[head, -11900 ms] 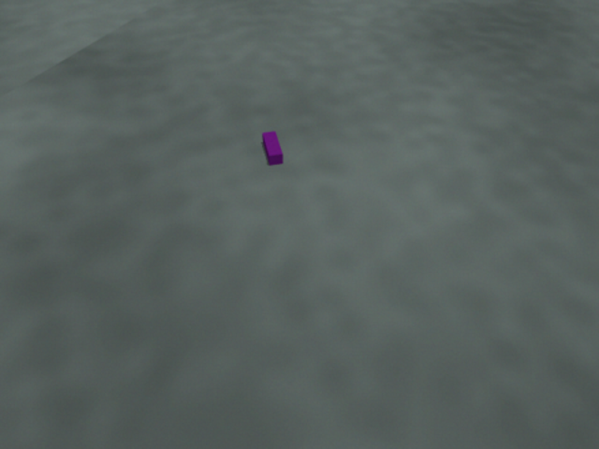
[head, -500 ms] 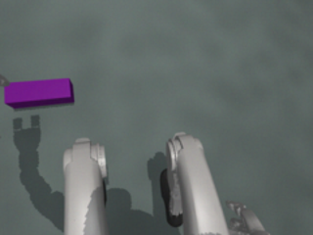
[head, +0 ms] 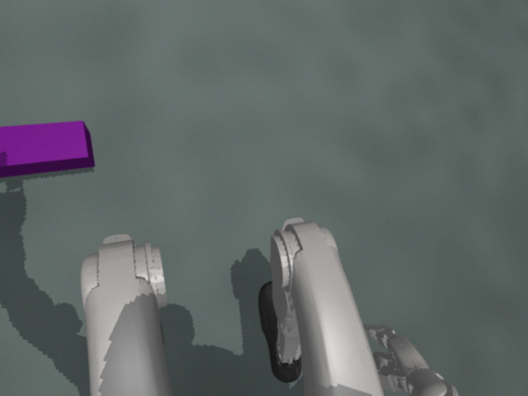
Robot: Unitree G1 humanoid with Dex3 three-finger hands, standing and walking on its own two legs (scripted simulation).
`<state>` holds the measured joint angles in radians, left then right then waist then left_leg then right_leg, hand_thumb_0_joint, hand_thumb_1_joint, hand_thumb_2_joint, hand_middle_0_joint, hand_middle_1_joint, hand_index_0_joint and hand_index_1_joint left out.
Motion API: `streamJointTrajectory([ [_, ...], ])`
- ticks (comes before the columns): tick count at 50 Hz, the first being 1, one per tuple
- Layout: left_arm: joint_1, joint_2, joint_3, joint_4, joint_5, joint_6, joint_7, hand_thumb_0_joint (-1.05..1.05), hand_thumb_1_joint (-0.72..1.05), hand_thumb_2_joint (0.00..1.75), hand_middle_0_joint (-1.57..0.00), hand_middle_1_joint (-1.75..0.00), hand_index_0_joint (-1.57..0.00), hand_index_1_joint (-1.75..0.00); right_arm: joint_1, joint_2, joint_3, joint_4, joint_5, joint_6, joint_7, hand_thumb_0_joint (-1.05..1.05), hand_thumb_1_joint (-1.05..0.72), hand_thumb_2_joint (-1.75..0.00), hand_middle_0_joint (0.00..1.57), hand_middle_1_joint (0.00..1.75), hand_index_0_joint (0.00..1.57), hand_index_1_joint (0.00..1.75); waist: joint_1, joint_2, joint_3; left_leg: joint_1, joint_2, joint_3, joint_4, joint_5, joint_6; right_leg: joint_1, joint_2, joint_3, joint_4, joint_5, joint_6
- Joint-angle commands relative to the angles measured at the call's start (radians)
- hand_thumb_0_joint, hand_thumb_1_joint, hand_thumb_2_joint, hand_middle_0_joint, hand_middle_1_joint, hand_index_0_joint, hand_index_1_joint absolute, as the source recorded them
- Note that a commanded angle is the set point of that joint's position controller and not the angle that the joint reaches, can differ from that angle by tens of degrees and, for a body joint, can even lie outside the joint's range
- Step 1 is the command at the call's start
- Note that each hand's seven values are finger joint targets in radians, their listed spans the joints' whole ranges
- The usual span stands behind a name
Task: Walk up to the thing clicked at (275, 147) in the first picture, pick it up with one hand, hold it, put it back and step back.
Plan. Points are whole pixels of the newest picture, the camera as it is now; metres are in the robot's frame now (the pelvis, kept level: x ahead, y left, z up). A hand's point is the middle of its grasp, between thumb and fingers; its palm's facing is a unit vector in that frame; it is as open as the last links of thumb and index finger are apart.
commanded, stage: rise first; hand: left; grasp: from above
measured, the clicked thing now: (28, 150) +0.50 +0.36 -0.31
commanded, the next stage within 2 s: approach in 1.86 s
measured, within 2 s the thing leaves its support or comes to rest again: neither
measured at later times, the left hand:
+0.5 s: hand out of the picture +0.42 +0.40 -0.17, palm faces -0.44 -0.12 -0.89, open 14.0 cm
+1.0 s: hand out of the picture +0.43 +0.40 -0.19, palm faces -0.44 -0.13 -0.89, open 14.1 cm
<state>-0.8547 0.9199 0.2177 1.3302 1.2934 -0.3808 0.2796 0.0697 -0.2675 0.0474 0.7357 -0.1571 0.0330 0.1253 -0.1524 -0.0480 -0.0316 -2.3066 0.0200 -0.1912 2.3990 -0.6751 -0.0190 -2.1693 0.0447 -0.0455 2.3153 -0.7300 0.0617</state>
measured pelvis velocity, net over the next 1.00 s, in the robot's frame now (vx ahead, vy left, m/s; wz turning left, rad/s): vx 0.00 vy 0.00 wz -0.04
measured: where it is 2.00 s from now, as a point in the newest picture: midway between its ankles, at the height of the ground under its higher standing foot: (217, 359)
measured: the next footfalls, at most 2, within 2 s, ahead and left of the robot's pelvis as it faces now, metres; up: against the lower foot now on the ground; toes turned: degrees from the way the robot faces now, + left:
none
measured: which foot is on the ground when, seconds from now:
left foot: down 0.00-1.00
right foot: down 0.00-1.00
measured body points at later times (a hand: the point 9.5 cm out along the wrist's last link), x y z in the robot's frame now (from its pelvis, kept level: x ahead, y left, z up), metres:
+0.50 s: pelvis +0.00 +0.00 -0.02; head +0.24 +0.10 +0.35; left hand +0.44 +0.40 -0.12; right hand +0.09 -0.27 -0.12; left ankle +0.08 +0.13 -0.30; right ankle +0.10 -0.14 -0.30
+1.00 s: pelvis +0.00 +0.00 -0.02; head +0.25 +0.12 +0.34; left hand +0.45 +0.40 -0.14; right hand +0.09 -0.27 -0.11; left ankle +0.08 +0.13 -0.30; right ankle +0.10 -0.14 -0.30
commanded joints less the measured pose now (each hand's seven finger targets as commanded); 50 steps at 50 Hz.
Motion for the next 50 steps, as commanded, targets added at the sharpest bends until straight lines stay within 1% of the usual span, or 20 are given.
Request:
streamJointTrajectory([
  [1, -0.254, 0.340, 0.064, -0.132, -0.024, 0.002, 0.046, 0.00, -0.52, 0.96, -0.06, -1.08, -0.09, -1.04, 0.198, -0.257, -0.075, -0.010, -0.009, 0.005, -0.007, 0.00, -0.91, -0.90, 0.20, 0.30, 0.20, 0.30, 0.016, 0.327, -0.662, 0.593, 0.002, 0.121, -0.235, 0.203, 0.044, 0.220, 0.019, -0.121, -0.221, 0.239, -0.086],
  [4, -0.269, 0.350, 0.063, -0.132, -0.024, -0.004, 0.044, 0.00, -0.53, 0.97, -0.06, -1.07, -0.08, -1.05, 0.196, -0.264, -0.068, -0.015, -0.018, 0.004, -0.004, 0.00, -0.91, -0.91, 0.20, 0.30, 0.20, 0.30, 0.003, 0.351, -0.652, 0.604, 0.008, 0.101, -0.240, 0.188, 0.039, 0.197, 0.020, -0.134, -0.202, 0.224, -0.087],
  [6, -0.270, 0.365, 0.074, -0.134, -0.024, -0.005, 0.047, 0.00, -0.53, 0.97, -0.05, -1.08, -0.08, -1.05, 0.196, -0.266, -0.066, -0.016, -0.016, 0.007, -0.003, 0.00, -0.91, -0.90, 0.20, 0.30, 0.20, 0.30, 0.009, 0.352, -0.661, 0.607, 0.008, 0.100, -0.238, 0.194, 0.039, 0.198, 0.020, -0.133, -0.198, 0.229, -0.088],
  [9, -0.283, 0.368, 0.071, -0.137, -0.022, -0.010, 0.048, 0.00, -0.54, 0.98, -0.06, -1.07, -0.08, -1.05, 0.192, -0.270, -0.059, -0.016, -0.022, 0.010, -0.001, 0.00, -0.91, -0.91, 0.20, 0.30, 0.20, 0.30, 0.001, 0.377, -0.661, 0.610, 0.008, 0.100, -0.226, 0.207, 0.038, 0.189, 0.021, -0.134, -0.188, 0.239, -0.086],
  [10, -0.267, 0.374, 0.081, -0.136, -0.020, -0.009, 0.049, 0.00, -0.53, 0.98, -0.06, -1.07, -0.08, -1.05, 0.196, -0.271, -0.058, -0.014, -0.024, 0.011, -0.001, 0.00, -0.91, -0.90, 0.20, 0.30, 0.20, 0.30, 0.010, 0.382, -0.669, 0.626, 0.009, 0.098, -0.227, 0.218, 0.037, 0.188, 0.021, -0.135, -0.185, 0.243, -0.087],
  [12, -0.272, 0.364, 0.069, -0.118, -0.018, -0.009, 0.049, 0.00, -0.54, 0.98, -0.06, -1.07, -0.08, -1.05, 0.196, -0.268, -0.053, -0.014, -0.026, 0.014, 0.001, 0.00, -0.91, -0.90, 0.20, 0.30, 0.20, 0.30, -0.005, 0.374, -0.653, 0.599, 0.008, 0.099, -0.219, 0.212, 0.039, 0.186, 0.024, -0.136, -0.184, 0.243, -0.087],
  [17, -0.284, 0.392, 0.085, -0.125, -0.020, -0.014, 0.056, 0.00, -0.54, 0.98, -0.06, -1.06, -0.08, -1.04, 0.193, -0.274, -0.044, -0.018, -0.031, 0.017, 0.002, 0.00, -0.91, -0.90, 0.20, 0.30, 0.20, 0.30, -0.002, 0.376, -0.658, 0.588, 0.007, 0.097, -0.212, 0.199, 0.040, 0.188, 0.026, -0.140, -0.176, 0.235, -0.086],
  [18, -0.266, 0.391, 0.078, -0.099, -0.016, -0.012, 0.053, 0.00, -0.61, 1.06, -0.08, -1.02, -0.05, -1.05, 0.187, -0.274, -0.043, -0.016, -0.027, 0.016, 0.003, 0.00, -0.91, -0.90, 0.20, 0.30, 0.20, 0.30, 0.000, 0.387, -0.644, 0.594, 0.008, 0.090, -0.218, 0.196, 0.036, 0.164, 0.026, -0.142, -0.164, 0.227, -0.090],
  [19, -0.280, 0.381, 0.071, -0.101, -0.019, -0.015, 0.052, 0.00, -0.55, 1.01, -0.07, -1.05, -0.07, -1.04, 0.186, -0.275, -0.043, -0.017, -0.030, 0.016, 0.004, 0.00, -0.90, -0.90, 0.20, 0.30, 0.20, 0.30, -0.010, 0.393, -0.638, 0.586, 0.008, 0.091, -0.213, 0.183, 0.037, 0.158, 0.026, -0.142, -0.168, 0.219, -0.089],
  [24, -0.290, 0.401, 0.085, -0.097, -0.013, -0.019, 0.062, 0.00, -0.56, 1.01, -0.08, -1.03, -0.07, -1.04, 0.188, -0.279, -0.036, -0.014, -0.035, 0.018, 0.004, 0.00, -0.90, -0.90, 0.20, 0.30, 0.20, 0.30, -0.010, 0.375, -0.645, 0.571, 0.006, 0.097, -0.196, 0.189, 0.041, 0.175, 0.029, -0.143, -0.171, 0.229, -0.085],
  [25, -0.307, 0.406, 0.077, -0.092, -0.013, -0.022, 0.063, 0.00, -0.54, 1.00, -0.07, -1.04, -0.08, -1.03, 0.187, -0.275, -0.033, -0.015, -0.033, 0.017, 0.005, 0.00, -0.90, -0.90, 0.20, 0.30, 0.20, 0.30, -0.023, 0.381, -0.630, 0.550, 0.006, 0.095, -0.195, 0.173, 0.039, 0.171, 0.029, -0.144, -0.169, 0.220, -0.086],
  [29, -0.297, 0.404, 0.076, -0.069, -0.014, -0.018, 0.063, 0.00, -0.55, 1.00, -0.07, -1.05, -0.08, -1.04, 0.188, -0.275, -0.029, -0.009, -0.034, 0.012, 0.006, 0.00, -0.91, -0.90, 0.20, 0.30, 0.20, 0.30, -0.022, 0.365, -0.612, 0.546, 0.006, 0.095, -0.188, 0.180, 0.041, 0.169, 0.028, -0.143, -0.169, 0.223, -0.085],
  [36, -0.320, 0.415, 0.068, -0.074, -0.007, -0.014, 0.066, 0.00, -0.56, 1.01, -0.08, -1.03, -0.07, -1.03, 0.191, -0.279, -0.023, -0.011, -0.034, 0.013, 0.008, 0.00, -0.90, -0.90, 0.20, 0.30, 0.20, 0.30, -0.032, 0.383, -0.629, 0.559, 0.007, 0.096, -0.175, 0.204, 0.041, 0.186, 0.030, -0.147, -0.163, 0.243, -0.083],
  [37, -0.327, 0.423, 0.077, -0.084, -0.010, -0.015, 0.067, 0.00, -0.56, 1.01, -0.08, -1.03, -0.07, -1.04, 0.188, -0.280, -0.023, -0.011, -0.036, 0.013, 0.008, 0.00, -0.90, -0.90, 0.20, 0.30, 0.20, 0.30, -0.026, 0.389, -0.645, 0.562, 0.008, 0.097, -0.171, 0.212, 0.043, 0.192, 0.032, -0.145, -0.167, 0.253, -0.082],
  [40, -0.337, 0.415, 0.061, -0.070, -0.012, -0.014, 0.066, 0.00, -0.55, 1.00, -0.08, -1.03, -0.08, -1.03, 0.184, -0.280, -0.020, -0.014, -0.034, 0.013, 0.009, 0.00, -0.90, -0.90, 0.20, 0.30, 0.20, 0.30, -0.040, 0.378, -0.619, 0.541, 0.008, 0.094, -0.168, 0.199, 0.044, 0.182, 0.031, -0.147, -0.167, 0.246, -0.081],
  [43, -0.311, 0.421, 0.065, -0.056, -0.006, -0.009, 0.066, 0.00, -0.56, 1.01, -0.09, -1.02, -0.08, -1.03, 0.184, -0.281, -0.015, -0.014, -0.035, 0.013, 0.010, 0.00, -0.90, -0.90, 0.20, 0.30, 0.20, 0.30, -0.028, 0.402, -0.620, 0.557, 0.008, 0.094, -0.175, 0.203, 0.040, 0.183, 0.031, -0.149, -0.163, 0.244, -0.084],
  [46, -0.333, 0.419, 0.066, -0.074, -0.009, -0.005, 0.065, 0.00, -0.57, 1.02, -0.09, -1.02, -0.07, -1.03, 0.187, -0.287, -0.017, -0.016, -0.034, 0.013, 0.012, 0.00, -0.91, -0.90, 0.20, 0.30, 0.20, 0.30, -0.041, 0.424, -0.628, 0.594, 0.012, 0.078, -0.182, 0.226, 0.035, 0.159, 0.027, -0.157, -0.145, 0.256, -0.085],
  [48, -0.343, 0.428, 0.063, -0.090, -0.007, -0.005, 0.063, 0.00, -0.56, 1.01, -0.09, -1.02, -0.08, -1.02, 0.181, -0.290, -0.016, -0.018, -0.028, 0.014, 0.011, 0.00, -0.90, -0.90, 0.20, 0.30, 0.20, 0.30, -0.037, 0.444, -0.644, 0.612, 0.013, 0.075, -0.182, 0.243, 0.033, 0.156, 0.027, -0.155, -0.141, 0.267, -0.086],
  [49, -0.319, 0.420, 0.059, -0.051, 0.000, -0.001, 0.062, 0.00, -0.56, 1.01, -0.09, -1.02, -0.08, -1.03, 0.182, -0.286, -0.011, -0.020, -0.032, 0.015, 0.012, 0.00, -0.90, -0.90, 0.20, 0.30, 0.20, 0.30, -0.041, 0.430, -0.625, 0.591, 0.011, 0.080, -0.175, 0.239, 0.036, 0.159, 0.029, -0.153, -0.148, 0.267, -0.085],
  [50, -0.344, 0.427, 0.065, -0.088, -0.007, -0.007, 0.063, 0.00, -0.55, 1.01, -0.10, -1.02, -0.09, -1.02, 0.185, -0.291, -0.010, -0.022, -0.034, 0.017, 0.013, 0.00, -0.90, -0.90, 0.20, 0.30, 0.20, 0.30, -0.047, 0.428, -0.632, 0.591, 0.012, 0.076, -0.178, 0.240, 0.036, 0.173, 0.028, -0.157, -0.147, 0.270, -0.083],
])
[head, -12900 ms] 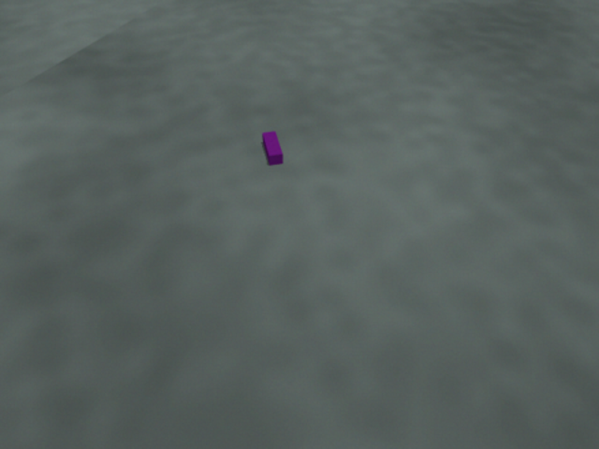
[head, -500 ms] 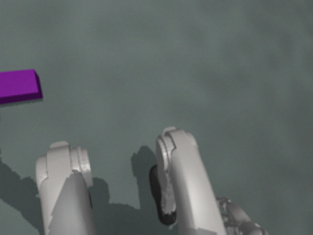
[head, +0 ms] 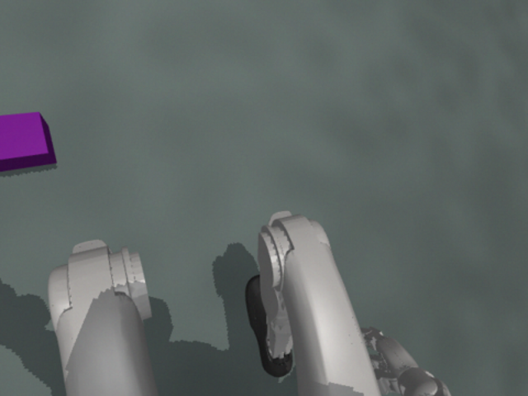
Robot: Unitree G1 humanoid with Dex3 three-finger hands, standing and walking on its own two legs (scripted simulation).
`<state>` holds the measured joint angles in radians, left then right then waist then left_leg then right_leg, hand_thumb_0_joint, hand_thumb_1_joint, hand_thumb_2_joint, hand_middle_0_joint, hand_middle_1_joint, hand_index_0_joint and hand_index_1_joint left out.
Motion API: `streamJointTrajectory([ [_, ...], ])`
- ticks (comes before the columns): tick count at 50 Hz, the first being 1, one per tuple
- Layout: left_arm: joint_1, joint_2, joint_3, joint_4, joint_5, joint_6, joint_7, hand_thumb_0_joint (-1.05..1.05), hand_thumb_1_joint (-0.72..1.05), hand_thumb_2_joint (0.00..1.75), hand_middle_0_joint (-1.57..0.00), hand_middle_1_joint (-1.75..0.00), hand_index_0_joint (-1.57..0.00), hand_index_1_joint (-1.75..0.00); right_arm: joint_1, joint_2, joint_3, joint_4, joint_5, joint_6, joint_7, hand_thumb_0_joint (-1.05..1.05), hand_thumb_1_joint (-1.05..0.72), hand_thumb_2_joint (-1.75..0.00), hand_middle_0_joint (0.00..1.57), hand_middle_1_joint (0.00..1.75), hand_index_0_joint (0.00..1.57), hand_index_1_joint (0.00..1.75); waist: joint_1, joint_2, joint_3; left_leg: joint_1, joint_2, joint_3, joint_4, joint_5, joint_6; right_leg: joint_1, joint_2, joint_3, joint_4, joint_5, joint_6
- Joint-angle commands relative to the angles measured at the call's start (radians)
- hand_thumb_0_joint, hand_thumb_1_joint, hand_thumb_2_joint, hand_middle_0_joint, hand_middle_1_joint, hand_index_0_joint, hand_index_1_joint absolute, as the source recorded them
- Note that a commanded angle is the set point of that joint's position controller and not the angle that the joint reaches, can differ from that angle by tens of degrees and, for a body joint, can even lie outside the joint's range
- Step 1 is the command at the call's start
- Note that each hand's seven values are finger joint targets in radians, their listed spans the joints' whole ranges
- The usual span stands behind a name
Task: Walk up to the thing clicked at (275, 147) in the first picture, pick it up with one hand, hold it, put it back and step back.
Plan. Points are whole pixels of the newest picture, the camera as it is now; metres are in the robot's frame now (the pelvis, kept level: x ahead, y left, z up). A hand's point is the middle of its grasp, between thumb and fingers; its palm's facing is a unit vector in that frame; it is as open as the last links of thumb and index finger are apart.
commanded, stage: rise first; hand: left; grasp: from above
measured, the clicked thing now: out of the picture +0.48 +0.38 -0.28
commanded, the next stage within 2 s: approach in 0.86 s
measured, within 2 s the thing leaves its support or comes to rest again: neither
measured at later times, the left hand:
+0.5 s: hand out of the picture +0.42 +0.41 -0.17, palm faces -0.44 -0.15 -0.89, open 14.1 cm
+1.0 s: hand out of the picture +0.42 +0.41 -0.17, palm faces -0.44 -0.14 -0.89, open 14.0 cm
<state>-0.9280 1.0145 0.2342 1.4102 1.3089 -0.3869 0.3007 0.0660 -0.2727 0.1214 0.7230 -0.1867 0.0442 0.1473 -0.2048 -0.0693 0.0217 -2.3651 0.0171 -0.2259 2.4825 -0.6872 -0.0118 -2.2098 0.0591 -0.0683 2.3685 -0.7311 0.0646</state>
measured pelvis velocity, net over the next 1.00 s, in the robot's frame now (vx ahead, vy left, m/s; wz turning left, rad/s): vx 0.00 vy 0.00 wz -0.01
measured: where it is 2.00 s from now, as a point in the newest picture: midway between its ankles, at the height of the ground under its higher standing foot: (206, 360)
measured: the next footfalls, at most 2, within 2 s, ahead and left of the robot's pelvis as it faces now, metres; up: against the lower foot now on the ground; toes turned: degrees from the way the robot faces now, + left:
none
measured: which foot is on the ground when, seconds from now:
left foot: down 0.00-1.00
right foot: down 0.00-1.00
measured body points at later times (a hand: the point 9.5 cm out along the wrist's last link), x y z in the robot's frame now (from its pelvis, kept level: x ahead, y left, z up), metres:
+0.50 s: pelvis +0.00 +0.00 +0.00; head +0.24 +0.12 +0.36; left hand +0.44 +0.42 -0.12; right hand +0.09 -0.27 -0.09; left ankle +0.07 +0.13 -0.28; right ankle +0.10 -0.14 -0.28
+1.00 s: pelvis +0.00 +0.00 +0.00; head +0.24 +0.13 +0.36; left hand +0.44 +0.42 -0.12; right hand +0.09 -0.27 -0.09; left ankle +0.07 +0.13 -0.28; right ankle +0.10 -0.14 -0.28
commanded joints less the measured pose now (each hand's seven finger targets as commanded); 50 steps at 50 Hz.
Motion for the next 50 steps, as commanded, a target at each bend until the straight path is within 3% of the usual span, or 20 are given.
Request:
streamJointTrajectory([
  [1, -0.242, 0.327, 0.045, -0.123, -0.016, 0.001, 0.043, 0.00, -0.55, 1.01, -0.09, -1.01, -0.08, -1.02, 0.189, -0.281, -0.083, -0.006, -0.003, 0.006, -0.008, 0.00, -0.90, -0.90, 0.20, 0.30, 0.20, 0.30, 0.008, 0.438, -0.670, 0.624, 0.013, 0.114, -0.260, 0.232, 0.029, 0.209, 0.016, -0.133, -0.203, 0.259, -0.088],
  [7, -0.286, 0.340, 0.044, -0.121, -0.014, -0.009, 0.054, 0.00, -0.57, 1.03, -0.09, -1.01, -0.08, -1.03, 0.185, -0.288, -0.072, -0.010, -0.006, 0.003, -0.007, 0.00, -0.90, -0.90, 0.20, 0.30, 0.20, 0.30, -0.010, 0.433, -0.658, 0.621, 0.014, 0.108, -0.255, 0.213, 0.031, 0.201, 0.018, -0.137, -0.205, 0.245, -0.086],
  [17, -0.286, 0.358, 0.047, -0.119, -0.001, 0.005, 0.065, 0.00, -0.56, 1.02, -0.09, -1.03, -0.08, -1.04, 0.189, -0.289, -0.063, -0.016, -0.009, -0.007, -0.004, 0.00, -0.90, -0.90, 0.20, 0.30, 0.20, 0.30, -0.003, 0.473, -0.679, 0.641, 0.014, 0.110, -0.256, 0.235, 0.026, 0.211, 0.017, -0.138, -0.196, 0.265, -0.087],
  [23, -0.290, 0.356, 0.038, -0.109, -0.019, 0.007, 0.054, 0.00, -0.55, 1.01, -0.10, -1.02, -0.09, -1.03, 0.190, -0.289, -0.059, -0.025, -0.008, -0.011, -0.004, 0.00, -0.90, -0.90, 0.20, 0.30, 0.20, 0.30, -0.018, 0.433, -0.639, 0.584, 0.013, 0.114, -0.254, 0.193, 0.032, 0.222, 0.018, -0.136, -0.212, 0.242, -0.084],
  [26, -0.257, 0.361, 0.038, -0.089, -0.015, 0.007, 0.046, 0.00, -0.55, 1.01, -0.10, -1.02, -0.09, -1.03, 0.187, -0.289, -0.058, -0.025, -0.006, -0.014, -0.005, 0.00, -0.90, -0.90, 0.20, 0.30, 0.20, 0.30, -0.006, 0.438, -0.625, 0.588, 0.014, 0.115, -0.255, 0.183, 0.031, 0.219, 0.020, -0.133, -0.214, 0.233, -0.085],
  [27, -0.275, 0.355, 0.040, -0.106, -0.026, 0.003, 0.045, 0.00, -0.55, 1.01, -0.11, -1.01, -0.09, -1.02, 0.194, -0.290, -0.058, -0.026, -0.007, -0.015, -0.003, 0.00, -0.90, -0.90, 0.20, 0.30, 0.20, 0.30, -0.016, 0.426, -0.640, 0.582, 0.013, 0.112, -0.252, 0.187, 0.031, 0.226, 0.020, -0.135, -0.213, 0.238, -0.084],
  [33, -0.281, 0.377, 0.056, -0.149, -0.024, -0.001, 0.045, 0.00, -0.55, 1.01, -0.09, -1.02, -0.09, -1.03, 0.191, -0.297, -0.059, -0.023, -0.004, -0.011, -0.005, 0.00, -0.90, -0.90, 0.20, 0.30, 0.20, 0.30, -0.003, 0.467, -0.688, 0.642, 0.015, 0.105, -0.257, 0.238, 0.027, 0.227, 0.017, -0.140, -0.199, 0.269, -0.085],
  [34, -0.234, 0.347, 0.039, -0.085, -0.020, 0.007, 0.040, 0.00, -0.56, 1.01, -0.09, -1.02, -0.09, -1.03, 0.194, -0.289, -0.058, -0.021, -0.002, -0.013, -0.004, 0.00, -0.90, -0.90, 0.20, 0.30, 0.20, 0.30, -0.009, 0.448, -0.642, 0.618, 0.015, 0.105, -0.255, 0.233, 0.028, 0.211, 0.019, -0.140, -0.197, 0.263, -0.086],
  [35, -0.255, 0.343, 0.034, -0.109, -0.026, 0.003, 0.039, 0.00, -0.55, 1.01, -0.09, -1.03, -0.09, -1.03, 0.190, -0.288, -0.059, -0.025, 0.000, -0.013, -0.003, 0.00, -0.90, -0.90, 0.20, 0.30, 0.20, 0.30, -0.013, 0.433, -0.632, 0.603, 0.017, 0.108, -0.254, 0.215, 0.030, 0.210, 0.020, -0.139, -0.209, 0.254, -0.086],
  [41, -0.246, 0.349, 0.028, -0.073, -0.024, 0.003, 0.040, 0.00, -0.55, 1.00, -0.10, -1.03, -0.09, -1.03, 0.182, -0.291, -0.053, -0.025, 0.001, -0.011, -0.007, 0.00, -0.90, -0.90, 0.20, 0.30, 0.20, 0.30, -0.014, 0.407, -0.613, 0.572, 0.015, 0.111, -0.249, 0.186, 0.034, 0.208, 0.022, -0.139, -0.214, 0.234, -0.085],
  [44, -0.279, 0.381, 0.045, -0.114, -0.017, -0.002, 0.043, 0.00, -0.56, 1.02, -0.09, -1.03, -0.08, -1.04, 0.186, -0.297, -0.053, -0.028, -0.002, -0.014, -0.007, 0.00, -0.90, -0.90, 0.20, 0.30, 0.20, 0.30, -0.012, 0.452, -0.631, 0.607, 0.014, 0.104, -0.260, 0.200, 0.027, 0.214, 0.017, -0.142, -0.202, 0.243, -0.087],
  [48, -0.289, 0.371, 0.039, -0.133, -0.015, 0.002, 0.042, 0.00, -0.61, 1.08, -0.11, -0.98, -0.07, -1.03, 0.191, -0.294, -0.055, -0.032, 0.004, -0.016, -0.003, 0.00, -0.90, -0.90, 0.20, 0.30, 0.20, 0.30, -0.014, 0.465, -0.663, 0.627, 0.017, 0.105, -0.254, 0.225, 0.026, 0.216, 0.020, -0.141, -0.201, 0.263, -0.087],
  [50, -0.293, 0.349, 0.029, -0.122, -0.012, 0.005, 0.043, 0.00, -0.56, 1.01, -0.06, -1.01, -0.06, -1.01, 0.190, -0.296, -0.060, -0.028, 0.002, -0.013, -0.004, 0.00, -0.89, -0.89, 0.20, 0.30, 0.20, 0.30, -0.020, 0.471, -0.661, 0.638, 0.016, 0.101, -0.259, 0.218, 0.024, 0.196, 0.017, -0.145, -0.195, 0.254, -0.087],
])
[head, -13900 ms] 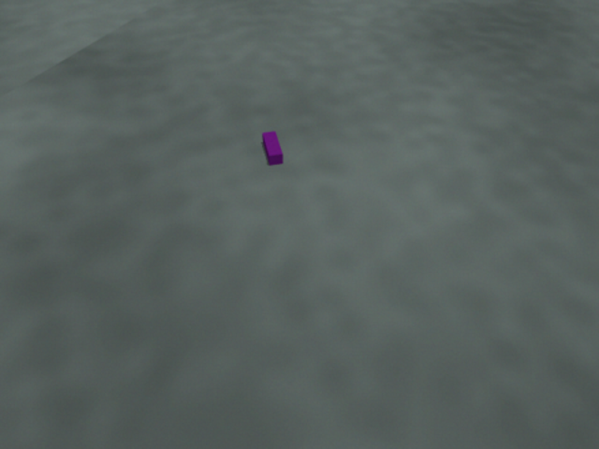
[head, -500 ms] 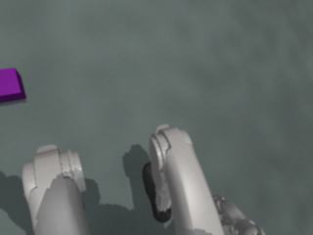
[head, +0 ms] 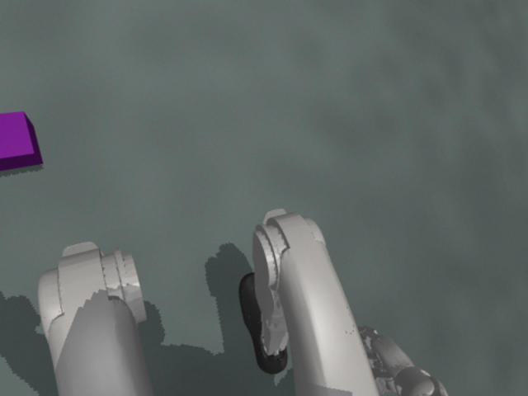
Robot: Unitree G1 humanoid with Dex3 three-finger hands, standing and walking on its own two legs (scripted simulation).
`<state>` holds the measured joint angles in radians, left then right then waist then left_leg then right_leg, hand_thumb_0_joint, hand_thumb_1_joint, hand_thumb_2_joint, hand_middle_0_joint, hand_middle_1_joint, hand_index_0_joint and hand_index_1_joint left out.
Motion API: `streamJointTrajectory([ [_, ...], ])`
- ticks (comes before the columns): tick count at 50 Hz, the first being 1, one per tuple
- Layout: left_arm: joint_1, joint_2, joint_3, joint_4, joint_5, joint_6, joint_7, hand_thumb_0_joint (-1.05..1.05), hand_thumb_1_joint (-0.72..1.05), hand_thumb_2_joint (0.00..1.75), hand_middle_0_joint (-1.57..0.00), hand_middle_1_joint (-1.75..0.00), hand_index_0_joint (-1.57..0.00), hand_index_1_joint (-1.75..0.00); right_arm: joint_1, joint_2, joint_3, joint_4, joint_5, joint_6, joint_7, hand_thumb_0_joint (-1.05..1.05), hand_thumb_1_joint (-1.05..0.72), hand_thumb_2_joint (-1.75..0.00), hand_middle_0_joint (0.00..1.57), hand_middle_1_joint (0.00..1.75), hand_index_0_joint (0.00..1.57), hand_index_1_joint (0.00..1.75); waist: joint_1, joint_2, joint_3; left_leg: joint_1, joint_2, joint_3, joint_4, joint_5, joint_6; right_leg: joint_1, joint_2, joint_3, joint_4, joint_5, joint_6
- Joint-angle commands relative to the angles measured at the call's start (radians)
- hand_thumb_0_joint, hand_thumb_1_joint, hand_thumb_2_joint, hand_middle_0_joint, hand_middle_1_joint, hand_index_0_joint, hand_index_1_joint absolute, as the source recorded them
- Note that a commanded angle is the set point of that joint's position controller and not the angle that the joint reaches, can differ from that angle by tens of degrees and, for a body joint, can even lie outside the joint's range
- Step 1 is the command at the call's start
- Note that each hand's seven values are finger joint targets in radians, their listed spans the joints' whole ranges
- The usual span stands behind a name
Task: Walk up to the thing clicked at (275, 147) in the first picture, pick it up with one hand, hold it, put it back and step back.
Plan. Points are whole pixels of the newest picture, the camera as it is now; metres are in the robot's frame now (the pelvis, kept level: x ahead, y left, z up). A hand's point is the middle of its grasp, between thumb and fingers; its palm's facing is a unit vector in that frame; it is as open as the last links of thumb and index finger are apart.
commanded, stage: approach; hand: left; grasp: from above
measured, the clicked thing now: out of the picture +0.48 +0.38 -0.28
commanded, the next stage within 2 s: close in in 0.70 s
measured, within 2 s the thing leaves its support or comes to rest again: neither
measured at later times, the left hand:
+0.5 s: hand out of the picture +0.47 +0.38 -0.15, palm faces -0.44 -0.10 -0.89, open 14.0 cm
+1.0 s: hand out of the picture +0.45 +0.39 -0.17, palm faces -0.47 -0.13 -0.87, open 14.1 cm
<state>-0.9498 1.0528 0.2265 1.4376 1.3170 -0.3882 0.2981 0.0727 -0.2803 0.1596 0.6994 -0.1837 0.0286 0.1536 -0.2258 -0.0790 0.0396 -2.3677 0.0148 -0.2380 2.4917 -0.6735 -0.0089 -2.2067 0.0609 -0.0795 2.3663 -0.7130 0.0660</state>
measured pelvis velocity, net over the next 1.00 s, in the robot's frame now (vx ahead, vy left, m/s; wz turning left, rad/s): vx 0.00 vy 0.00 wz -0.01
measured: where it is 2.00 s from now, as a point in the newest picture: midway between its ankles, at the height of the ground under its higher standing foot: (200, 360)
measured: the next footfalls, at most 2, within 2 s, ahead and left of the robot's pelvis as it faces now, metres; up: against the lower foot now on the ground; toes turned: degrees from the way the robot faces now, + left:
none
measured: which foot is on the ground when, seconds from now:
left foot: down 0.00-1.00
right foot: down 0.00-1.00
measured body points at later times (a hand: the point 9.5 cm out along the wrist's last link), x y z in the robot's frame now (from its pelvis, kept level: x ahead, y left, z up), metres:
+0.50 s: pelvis +0.00 +0.00 +0.01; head +0.25 +0.10 +0.37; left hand +0.49 +0.38 -0.10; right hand +0.06 -0.27 -0.08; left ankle +0.07 +0.13 -0.28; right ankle +0.11 -0.14 -0.28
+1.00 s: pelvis +0.00 +0.00 +0.01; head +0.26 +0.12 +0.36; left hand +0.47 +0.39 -0.12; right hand +0.08 -0.27 -0.07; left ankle +0.07 +0.13 -0.28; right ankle +0.11 -0.14 -0.28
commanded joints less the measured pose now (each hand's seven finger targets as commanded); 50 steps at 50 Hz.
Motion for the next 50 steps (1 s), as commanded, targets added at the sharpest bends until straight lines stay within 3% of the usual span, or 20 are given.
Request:
streamJointTrajectory([
  [1, -0.303, 0.294, 0.015, -0.172, -0.021, 0.002, 0.044, 0.00, -0.56, 1.01, -0.06, -1.01, -0.06, -1.01, 0.184, -0.284, -0.096, -0.007, -0.002, 0.002, -0.010, 0.00, -0.89, -0.89, 0.20, 0.30, 0.20, 0.30, -0.015, 0.497, -0.671, 0.629, 0.021, 0.113, -0.271, 0.187, 0.019, 0.190, 0.016, -0.135, -0.198, 0.228, -0.090],
  [8, -0.428, 0.191, -0.090, -0.132, -0.007, 0.022, 0.060, 0.00, -0.54, 1.00, -0.06, -1.03, -0.07, -1.02, 0.225, -0.290, -0.095, 0.001, 0.001, -0.011, -0.014, 0.00, -0.89, -0.89, 0.20, 0.30, 0.20, 0.30, -0.079, 0.465, -0.621, 0.605, 0.026, 0.094, -0.282, 0.127, 0.016, 0.142, 0.017, -0.146, -0.211, 0.205, -0.091],
  [11, -0.487, 0.230, -0.079, -0.145, 0.000, 0.044, 0.078, 0.00, -0.53, 0.99, -0.06, -1.04, -0.08, -1.02, 0.234, -0.297, -0.088, -0.011, 0.002, -0.016, -0.017, 0.00, -0.89, -0.89, 0.20, 0.30, 0.20, 0.30, -0.071, 0.527, -0.667, 0.650, 0.025, 0.092, -0.291, 0.166, 0.008, 0.150, 0.010, -0.144, -0.196, 0.237, -0.092],
  [14, -0.447, 0.258, -0.056, -0.086, 0.017, 0.090, 0.087, 0.00, -0.53, 0.99, -0.06, -1.05, -0.08, -1.03, 0.241, -0.295, -0.082, -0.031, 0.008, -0.016, -0.016, 0.00, -0.89, -0.89, 0.20, 0.30, 0.20, 0.30, -0.054, 0.567, -0.682, 0.689, 0.022, 0.096, -0.298, 0.242, 0.004, 0.156, 0.005, -0.139, -0.181, 0.287, -0.095],
  [17, -0.408, 0.280, -0.033, -0.067, 0.001, 0.131, 0.084, 0.00, -0.54, 1.00, -0.06, -1.05, -0.07, -1.03, 0.227, -0.291, -0.074, -0.060, 0.013, -0.011, -0.017, 0.00, -0.89, -0.89, 0.20, 0.30, 0.20, 0.30, -0.042, 0.538, -0.707, 0.634, 0.016, 0.125, -0.290, 0.246, 0.017, 0.214, 0.009, -0.125, -0.209, 0.301, -0.090],
  [19, -0.365, 0.303, -0.012, -0.073, -0.013, 0.159, 0.069, 0.00, -0.53, 0.98, -0.06, -1.06, -0.08, -1.04, 0.226, -0.292, -0.071, -0.070, 0.018, -0.008, -0.019, 0.00, -0.89, -0.89, 0.20, 0.30, 0.20, 0.30, -0.018, 0.534, -0.711, 0.634, 0.011, 0.134, -0.299, 0.266, 0.021, 0.247, 0.006, -0.116, -0.215, 0.313, -0.091],
  [21, -0.295, 0.287, -0.019, -0.052, -0.037, 0.181, 0.041, 0.00, -0.56, 1.01, -0.06, -1.04, -0.07, -1.03, 0.217, -0.293, -0.069, -0.077, 0.024, -0.003, -0.019, 0.00, -0.89, -0.89, 0.20, 0.30, 0.20, 0.30, -0.014, 0.498, -0.715, 0.627, 0.012, 0.131, -0.301, 0.282, 0.028, 0.265, 0.009, -0.113, -0.220, 0.322, -0.089],
  [24, -0.268, 0.253, -0.059, -0.034, -0.072, 0.186, -0.003, 0.00, -0.55, 0.99, -0.06, -1.04, -0.07, -1.03, 0.212, -0.291, -0.059, -0.082, 0.035, 0.002, -0.020, 0.00, -0.89, -0.89, 0.20, 0.30, 0.20, 0.30, -0.046, 0.392, -0.652, 0.546, 0.013, 0.131, -0.287, 0.237, 0.045, 0.292, 0.016, -0.106, -0.246, 0.300, -0.082],
  [26, -0.306, 0.258, -0.065, -0.057, -0.099, 0.160, -0.020, 0.00, -0.56, 1.01, -0.06, -1.03, -0.07, -1.03, 0.221, -0.290, -0.050, -0.079, 0.031, 0.002, -0.024, 0.00, -0.89, -0.89, 0.20, 0.30, 0.20, 0.30, -0.074, 0.321, -0.631, 0.452, 0.013, 0.137, -0.272, 0.172, 0.055, 0.349, 0.017, -0.101, -0.269, 0.266, -0.070],
  [29, -0.352, 0.306, -0.043, -0.112, -0.116, 0.098, -0.030, 0.00, -0.58, 1.02, -0.06, -1.02, -0.07, -1.02, 0.228, -0.295, -0.044, -0.068, 0.021, -0.005, -0.031, 0.00, -0.89, -0.89, 0.20, 0.30, 0.20, 0.30, -0.078, 0.325, -0.627, 0.449, 0.015, 0.133, -0.264, 0.123, 0.049, 0.342, 0.019, -0.105, -0.276, 0.208, -0.073],
  [30, -0.369, 0.312, -0.037, -0.125, -0.109, 0.077, -0.029, 0.00, -0.58, 1.02, -0.06, -1.02, -0.06, -1.02, 0.232, -0.303, -0.045, -0.065, 0.016, -0.007, -0.033, 0.00, -0.89, -0.89, 0.20, 0.30, 0.20, 0.30, -0.083, 0.354, -0.622, 0.480, 0.016, 0.129, -0.259, 0.122, 0.041, 0.325, 0.016, -0.113, -0.274, 0.199, -0.079],
  [31, -0.404, 0.342, -0.019, -0.177, -0.098, 0.056, -0.021, 0.00, -0.58, 1.02, -0.06, -1.02, -0.07, -1.02, 0.235, -0.296, -0.041, -0.058, 0.013, -0.006, -0.034, 0.00, -0.89, -0.89, 0.20, 0.30, 0.20, 0.30, -0.067, 0.404, -0.669, 0.538, 0.020, 0.128, -0.266, 0.137, 0.035, 0.339, 0.016, -0.113, -0.265, 0.212, -0.078],
  [32, -0.437, 0.363, -0.001, -0.204, -0.087, 0.038, -0.008, 0.00, -0.59, 1.02, -0.07, -1.02, -0.06, -1.02, 0.237, -0.305, -0.044, -0.057, 0.007, -0.004, -0.036, 0.00, -0.89, -0.89, 0.20, 0.30, 0.20, 0.30, -0.069, 0.454, -0.703, 0.580, 0.020, 0.128, -0.260, 0.155, 0.027, 0.327, 0.016, -0.119, -0.258, 0.222, -0.083],
  [34, -0.418, 0.354, 0.007, -0.197, -0.067, 0.019, 0.013, 0.00, -0.60, 1.02, -0.07, -1.01, -0.06, -1.02, 0.232, -0.303, -0.044, -0.058, 0.005, 0.000, -0.035, 0.00, -0.89, -0.89, 0.20, 0.30, 0.20, 0.30, -0.058, 0.512, -0.707, 0.632, 0.020, 0.127, -0.266, 0.173, 0.020, 0.290, 0.015, -0.126, -0.245, 0.229, -0.089],
  [36, -0.434, 0.315, -0.017, -0.190, -0.043, 0.012, 0.032, 0.00, -0.58, 1.02, -0.07, -1.02, -0.07, -1.02, 0.238, -0.297, -0.048, -0.042, 0.000, 0.001, -0.032, 0.00, -0.90, -0.89, 0.20, 0.30, 0.20, 0.30, -0.073, 0.539, -0.710, 0.646, 0.022, 0.128, -0.266, 0.184, 0.017, 0.266, 0.016, -0.129, -0.241, 0.240, -0.089],
  [39, -0.359, 0.278, -0.027, -0.077, -0.020, 0.037, 0.055, 0.00, -0.57, 1.06, -0.08, -1.03, -0.07, -1.04, 0.243, -0.292, -0.053, -0.031, -0.004, 0.001, -0.029, 0.00, -0.89, -0.89, 0.20, 0.30, 0.20, 0.30, -0.069, 0.502, -0.637, 0.608, 0.020, 0.134, -0.264, 0.182, 0.024, 0.238, 0.016, -0.133, -0.252, 0.240, -0.086],
  [41, -0.352, 0.272, -0.031, -0.080, -0.022, 0.054, 0.060, 0.00, -0.56, 1.08, -0.08, -1.05, -0.07, -1.05, 0.242, -0.294, -0.052, -0.030, -0.001, 0.001, -0.026, 0.00, -0.89, -0.89, 0.20, 0.30, 0.20, 0.30, -0.057, 0.501, -0.625, 0.595, 0.018, 0.133, -0.277, 0.197, 0.022, 0.237, 0.012, -0.137, -0.245, 0.251, -0.089],
  [45, -0.321, 0.216, -0.082, -0.023, -0.028, 0.092, 0.048, 0.00, -0.54, 0.99, -0.06, -1.05, -0.08, -1.02, 0.239, -0.299, -0.058, -0.035, 0.004, 0.002, -0.024, 0.00, -0.89, -0.89, 0.20, 0.30, 0.20, 0.30, -0.077, 0.460, -0.605, 0.605, 0.020, 0.117, -0.289, 0.226, 0.025, 0.228, 0.012, -0.145, -0.237, 0.278, -0.087],
  [50, -0.378, 0.277, -0.052, -0.070, -0.048, 0.077, 0.053, 0.00, -0.54, 0.98, -0.05, -1.04, -0.08, -1.01, 0.224, -0.308, -0.053, -0.056, 0.005, -0.006, -0.024, 0.00, -0.89, -0.89, 0.20, 0.30, 0.20, 0.30, -0.079, 0.447, -0.662, 0.614, 0.024, 0.103, -0.274, 0.231, 0.027, 0.260, 0.010, -0.144, -0.227, 0.290, -0.083],
])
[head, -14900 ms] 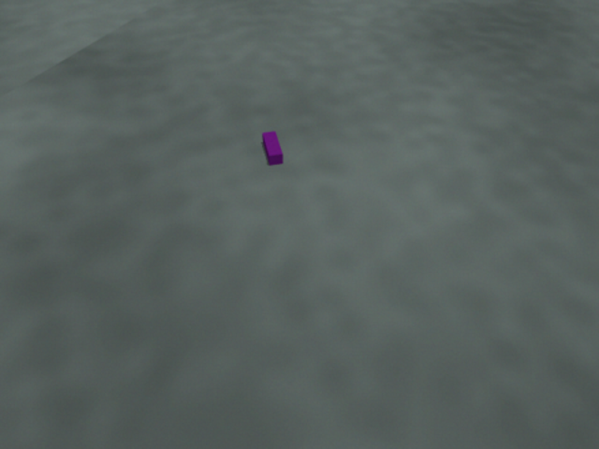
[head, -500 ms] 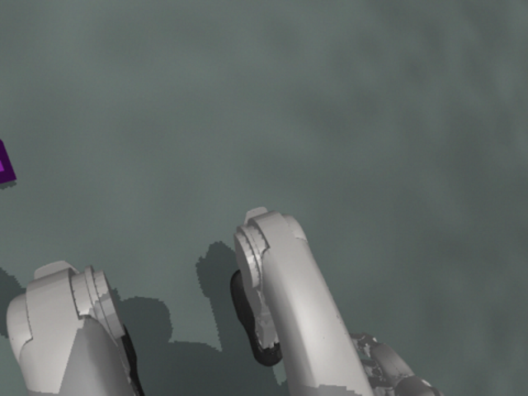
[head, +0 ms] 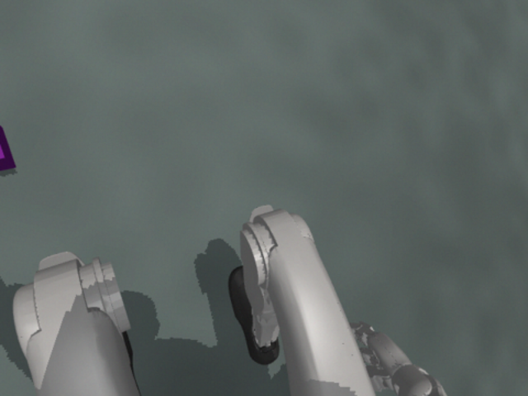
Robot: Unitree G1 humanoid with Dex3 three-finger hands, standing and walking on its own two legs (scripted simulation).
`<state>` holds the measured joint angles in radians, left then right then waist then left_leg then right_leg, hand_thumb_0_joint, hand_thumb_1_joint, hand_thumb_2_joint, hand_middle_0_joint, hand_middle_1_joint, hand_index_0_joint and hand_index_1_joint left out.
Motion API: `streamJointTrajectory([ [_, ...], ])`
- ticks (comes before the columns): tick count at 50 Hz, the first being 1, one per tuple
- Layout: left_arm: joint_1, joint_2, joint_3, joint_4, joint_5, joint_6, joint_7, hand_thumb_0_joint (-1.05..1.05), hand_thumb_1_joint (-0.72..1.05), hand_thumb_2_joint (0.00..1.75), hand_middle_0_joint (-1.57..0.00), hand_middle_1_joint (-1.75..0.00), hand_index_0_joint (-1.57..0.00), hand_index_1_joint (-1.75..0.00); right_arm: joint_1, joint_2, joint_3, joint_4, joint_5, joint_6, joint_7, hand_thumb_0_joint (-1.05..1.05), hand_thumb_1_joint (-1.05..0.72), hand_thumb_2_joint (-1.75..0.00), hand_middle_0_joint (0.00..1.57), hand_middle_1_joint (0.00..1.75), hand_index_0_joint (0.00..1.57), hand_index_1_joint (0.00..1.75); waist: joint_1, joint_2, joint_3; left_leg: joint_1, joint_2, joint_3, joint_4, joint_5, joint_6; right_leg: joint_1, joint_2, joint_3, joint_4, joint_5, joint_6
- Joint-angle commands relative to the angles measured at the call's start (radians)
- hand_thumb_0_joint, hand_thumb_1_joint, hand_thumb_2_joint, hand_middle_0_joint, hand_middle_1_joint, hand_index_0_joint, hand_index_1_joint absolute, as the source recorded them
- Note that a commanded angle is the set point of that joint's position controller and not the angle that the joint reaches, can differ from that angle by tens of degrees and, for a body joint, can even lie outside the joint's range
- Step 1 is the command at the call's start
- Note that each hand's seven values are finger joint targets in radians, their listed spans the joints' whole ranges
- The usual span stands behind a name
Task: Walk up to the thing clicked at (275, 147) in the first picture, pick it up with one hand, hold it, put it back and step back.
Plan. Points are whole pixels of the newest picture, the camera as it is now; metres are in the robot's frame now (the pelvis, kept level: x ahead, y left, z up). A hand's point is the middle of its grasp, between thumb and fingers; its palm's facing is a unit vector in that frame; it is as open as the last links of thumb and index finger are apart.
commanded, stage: rest palm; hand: left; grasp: from above
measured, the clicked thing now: out of the picture +0.47 +0.38 -0.29
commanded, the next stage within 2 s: close in 1.82 s
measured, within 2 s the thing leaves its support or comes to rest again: neither
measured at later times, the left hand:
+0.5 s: hand out of the picture +0.45 +0.37 -0.23, palm faces -0.44 -0.15 -0.89, open 14.2 cm
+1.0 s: hand out of the picture +0.44 +0.38 -0.25, palm faces -0.47 -0.18 -0.87, open 14.4 cm
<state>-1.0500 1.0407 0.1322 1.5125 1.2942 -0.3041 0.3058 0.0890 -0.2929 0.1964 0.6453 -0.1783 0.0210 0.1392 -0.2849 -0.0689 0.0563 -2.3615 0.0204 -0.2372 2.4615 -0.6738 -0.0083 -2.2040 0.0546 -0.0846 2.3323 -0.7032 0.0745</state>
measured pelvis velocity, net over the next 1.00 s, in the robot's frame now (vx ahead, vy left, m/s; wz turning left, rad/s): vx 0.00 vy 0.00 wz -0.05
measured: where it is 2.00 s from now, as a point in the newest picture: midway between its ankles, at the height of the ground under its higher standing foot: (193, 356)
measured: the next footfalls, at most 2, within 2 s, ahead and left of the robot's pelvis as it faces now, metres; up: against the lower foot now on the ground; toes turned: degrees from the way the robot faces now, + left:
none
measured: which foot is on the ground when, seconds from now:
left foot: down 0.00-1.00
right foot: down 0.00-1.00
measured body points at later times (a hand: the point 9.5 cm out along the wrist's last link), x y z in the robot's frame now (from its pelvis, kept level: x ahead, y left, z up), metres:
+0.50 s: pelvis +0.00 +0.00 -0.02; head +0.26 +0.14 +0.32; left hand +0.47 +0.38 -0.18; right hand +0.06 -0.26 -0.08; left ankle +0.07 +0.13 -0.29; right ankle +0.11 -0.14 -0.29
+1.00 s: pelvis +0.00 +0.00 -0.02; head +0.28 +0.14 +0.31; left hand +0.46 +0.38 -0.20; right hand +0.09 -0.26 -0.08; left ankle +0.07 +0.13 -0.29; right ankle +0.11 -0.14 -0.29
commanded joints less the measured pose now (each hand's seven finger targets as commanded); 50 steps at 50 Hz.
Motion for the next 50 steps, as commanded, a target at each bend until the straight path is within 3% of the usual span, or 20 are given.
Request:
streamJointTrajectory([
  [1, -0.297, 0.297, 0.042, -0.150, -0.021, -0.016, 0.048, 0.00, -0.54, 1.00, -0.06, -1.04, -0.08, -1.02, 0.209, -0.294, -0.084, -0.003, -0.003, -0.001, -0.009, 0.00, -0.89, -0.89, 0.20, 0.30, 0.20, 0.30, -0.032, 0.445, -0.670, 0.600, 0.021, 0.099, -0.242, 0.215, 0.025, 0.255, 0.018, -0.142, -0.192, 0.268, -0.092],
  [5, -0.296, 0.327, 0.070, -0.140, 0.002, -0.034, 0.079, 0.00, -0.53, 1.03, -0.06, -1.03, -0.06, -1.03, 0.190, -0.294, -0.076, -0.001, -0.008, -0.008, -0.012, 0.00, -0.89, -0.89, 0.20, 0.30, 0.20, 0.30, -0.013, 0.485, -0.677, 0.619, 0.020, 0.104, -0.242, 0.208, 0.017, 0.238, 0.021, -0.140, -0.180, 0.253, -0.097],
  [9, -0.253, 0.266, 0.016, -0.004, 0.035, -0.036, 0.110, 0.00, -0.56, 1.03, -0.06, -1.01, -0.05, -1.02, 0.182, -0.295, -0.057, 0.013, -0.019, -0.016, -0.009, 0.00, -0.89, -0.89, 0.20, 0.30, 0.20, 0.30, -0.054, 0.474, -0.557, 0.583, 0.022, 0.099, -0.241, 0.167, 0.017, 0.185, 0.026, -0.152, -0.178, 0.219, -0.099],
  [10, -0.289, 0.288, 0.030, -0.037, 0.035, -0.040, 0.123, 0.00, -0.56, 1.05, -0.06, -1.01, -0.05, -1.02, 0.187, -0.301, -0.053, 0.013, -0.022, -0.018, -0.010, 0.00, -0.89, -0.89, 0.20, 0.30, 0.20, 0.30, -0.057, 0.469, -0.577, 0.588, 0.022, 0.096, -0.239, 0.173, 0.017, 0.201, 0.026, -0.156, -0.178, 0.227, -0.096],
  [11, -0.274, 0.287, 0.016, -0.002, 0.041, -0.038, 0.131, 0.00, -0.56, 1.03, -0.06, -1.01, -0.05, -1.01, 0.180, -0.298, -0.046, 0.012, -0.023, -0.023, -0.010, 0.00, -0.89, -0.89, 0.20, 0.30, 0.20, 0.30, -0.053, 0.480, -0.552, 0.571, 0.020, 0.103, -0.235, 0.163, 0.019, 0.202, 0.026, -0.149, -0.180, 0.224, -0.099],
  [12, -0.305, 0.315, 0.035, -0.035, 0.038, -0.043, 0.142, 0.00, -0.57, 1.05, -0.06, -1.00, -0.05, -1.02, 0.184, -0.306, -0.048, 0.009, -0.027, -0.028, -0.011, 0.00, -0.89, -0.89, 0.20, 0.30, 0.20, 0.30, -0.056, 0.461, -0.591, 0.581, 0.022, 0.099, -0.225, 0.176, 0.020, 0.220, 0.027, -0.153, -0.181, 0.237, -0.094],
  [16, -0.304, 0.338, 0.043, -0.001, 0.044, -0.042, 0.180, 0.00, -0.56, 1.05, -0.06, -1.00, -0.05, -1.02, 0.183, -0.319, -0.035, 0.014, -0.037, -0.049, -0.011, 0.00, -0.89, -0.89, 0.20, 0.30, 0.20, 0.30, -0.064, 0.478, -0.597, 0.610, 0.027, 0.085, -0.215, 0.200, 0.016, 0.213, 0.027, -0.165, -0.155, 0.254, -0.092],
  [19, -0.290, 0.313, 0.021, 0.046, 0.051, -0.035, 0.201, 0.00, -0.58, 1.04, -0.06, -0.99, -0.04, -1.01, 0.178, -0.319, -0.029, 0.018, -0.046, -0.067, -0.008, 0.00, -0.89, -0.90, 0.20, 0.30, 0.20, 0.30, -0.084, 0.467, -0.574, 0.598, 0.032, 0.080, -0.202, 0.196, 0.017, 0.203, 0.034, -0.170, -0.152, 0.253, -0.090],
  [21, -0.301, 0.360, 0.044, 0.024, 0.059, -0.029, 0.219, 0.00, -0.58, 1.02, -0.06, -0.99, -0.04, -1.01, 0.181, -0.324, -0.020, 0.017, -0.056, -0.077, -0.007, 0.00, -0.89, -0.90, 0.20, 0.30, 0.20, 0.30, -0.074, 0.508, -0.590, 0.609, 0.030, 0.085, -0.203, 0.204, 0.013, 0.225, 0.033, -0.167, -0.148, 0.264, -0.090],
  [25, -0.286, 0.374, 0.050, 0.045, 0.057, -0.003, 0.243, 0.00, -0.58, 1.02, -0.06, -0.99, -0.04, -1.00, 0.169, -0.331, -0.009, 0.017, -0.065, -0.091, -0.004, 0.00, -0.89, -0.90, 0.20, 0.30, 0.20, 0.30, -0.070, 0.520, -0.584, 0.590, 0.033, 0.086, -0.195, 0.207, 0.011, 0.227, 0.037, -0.173, -0.137, 0.270, -0.092],
  [28, -0.280, 0.353, 0.029, 0.046, 0.054, 0.014, 0.241, 0.00, -0.57, 1.00, -0.05, -0.99, -0.04, -1.00, 0.158, -0.335, -0.012, 0.018, -0.068, -0.108, 0.003, 0.00, -0.89, -0.90, 0.20, 0.30, 0.20, 0.30, -0.078, 0.535, -0.562, 0.602, 0.039, 0.077, -0.192, 0.192, 0.008, 0.199, 0.041, -0.177, -0.128, 0.258, -0.094],
  [30, -0.283, 0.388, 0.048, 0.027, 0.036, 0.021, 0.245, 0.00, -0.57, 1.01, -0.06, -0.99, -0.05, -1.00, 0.150, -0.342, -0.006, 0.011, -0.067, -0.113, 0.004, 0.00, -0.89, -0.90, 0.20, 0.30, 0.20, 0.30, -0.065, 0.532, -0.583, 0.578, 0.036, 0.083, -0.184, 0.201, 0.009, 0.236, 0.041, -0.174, -0.135, 0.274, -0.091],
  [35, -0.240, 0.348, 0.027, 0.051, 0.009, 0.041, 0.220, 0.00, -0.56, 0.98, -0.05, -1.00, -0.05, -1.00, 0.149, -0.341, -0.005, 0.008, -0.068, -0.134, 0.015, 0.00, -0.89, -0.90, 0.20, 0.30, 0.20, 0.30, -0.078, 0.489, -0.548, 0.558, 0.040, 0.079, -0.168, 0.203, 0.014, 0.238, 0.045, -0.173, -0.138, 0.274, -0.087],
  [38, -0.205, 0.375, 0.052, 0.054, -0.006, 0.047, 0.205, 0.00, -0.57, 1.00, -0.06, -0.99, -0.05, -1.00, 0.149, -0.356, -0.005, -0.001, -0.067, -0.141, 0.018, 0.00, -0.89, -0.90, 0.20, 0.30, 0.20, 0.30, -0.078, 0.481, -0.545, 0.564, 0.041, 0.072, -0.171, 0.224, 0.013, 0.260, 0.044, -0.177, -0.136, 0.283, -0.084],
  [42, -0.207, 0.375, 0.055, 0.016, -0.024, 0.029, 0.190, 0.00, -0.57, 1.00, -0.06, -0.99, -0.04, -1.00, 0.145, -0.358, -0.002, -0.005, -0.065, -0.139, 0.019, 0.00, -0.90, -0.90, 0.20, 0.30, 0.20, 0.30, -0.075, 0.490, -0.561, 0.583, 0.046, 0.061, -0.173, 0.248, 0.010, 0.276, 0.044, -0.181, -0.134, 0.296, -0.084],
  [44, -0.196, 0.384, 0.056, 0.033, -0.017, 0.017, 0.189, 0.00, -0.58, 1.00, -0.06, -0.99, -0.04, -1.01, 0.144, -0.358, 0.002, -0.005, -0.070, -0.136, 0.020, 0.00, -0.90, -0.90, 0.20, 0.30, 0.20, 0.30, -0.085, 0.502, -0.556, 0.593, 0.047, 0.057, -0.175, 0.239, 0.009, 0.275, 0.045, -0.183, -0.131, 0.287, -0.087],
  [45, -0.198, 0.408, 0.074, 0.020, -0.017, 0.008, 0.192, 0.00, -0.58, 1.00, -0.06, -1.00, -0.04, -1.01, 0.138, -0.357, 0.004, -0.003, -0.069, -0.133, 0.019, 0.00, -0.90, -0.90, 0.20, 0.30, 0.20, 0.30, -0.076, 0.493, -0.561, 0.579, 0.050, 0.059, -0.171, 0.234, 0.010, 0.287, 0.048, -0.184, -0.137, 0.285, -0.086],
  [48, -0.202, 0.395, 0.059, 0.018, -0.006, -0.007, 0.195, 0.00, -0.59, 1.01, -0.06, -0.99, -0.04, -1.01, 0.134, -0.356, 0.010, -0.007, -0.071, -0.131, 0.022, 0.00, -0.90, -0.90, 0.20, 0.30, 0.20, 0.30, -0.085, 0.487, -0.542, 0.575, 0.050, 0.064, -0.154, 0.240, 0.013, 0.285, 0.046, -0.179, -0.135, 0.295, -0.083],
  [49, -0.243, 0.363, 0.034, -0.032, -0.015, -0.019, 0.196, 0.00, -0.59, 1.02, -0.06, -0.98, -0.04, -1.01, 0.127, -0.355, 0.008, -0.009, -0.072, -0.133, 0.024, 0.00, -0.90, -0.90, 0.20, 0.30, 0.20, 0.30, -0.092, 0.507, -0.544, 0.595, 0.049, 0.062, -0.157, 0.255, 0.009, 0.278, 0.045, -0.183, -0.133, 0.301, -0.083],
  [50, -0.209, 0.375, 0.047, 0.026, -0.006, -0.018, 0.202, 0.00, -0.59, 1.01, -0.06, -0.98, -0.04, -1.01, 0.131, -0.358, 0.012, 0.001, -0.077, -0.133, 0.024, 0.00, -0.90, -0.90, 0.20, 0.30, 0.20, 0.30, -0.095, 0.505, -0.536, 0.601, 0.052, 0.058, -0.157, 0.253, 0.009, 0.278, 0.048, -0.188, -0.133, 0.299, -0.083],
])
